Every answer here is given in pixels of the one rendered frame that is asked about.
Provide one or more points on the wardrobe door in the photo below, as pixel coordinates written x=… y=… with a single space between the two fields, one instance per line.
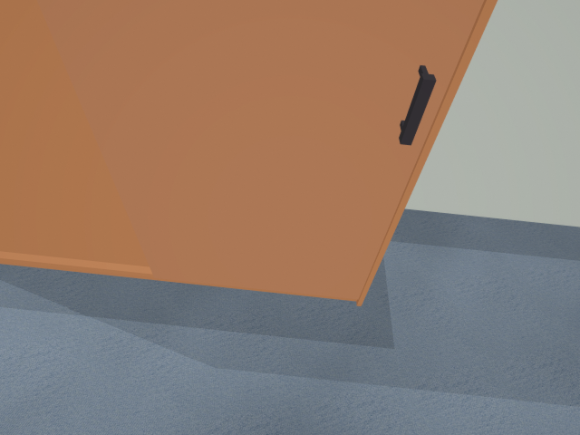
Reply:
x=57 y=196
x=255 y=143

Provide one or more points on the handle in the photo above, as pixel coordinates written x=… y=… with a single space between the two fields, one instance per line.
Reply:
x=418 y=105

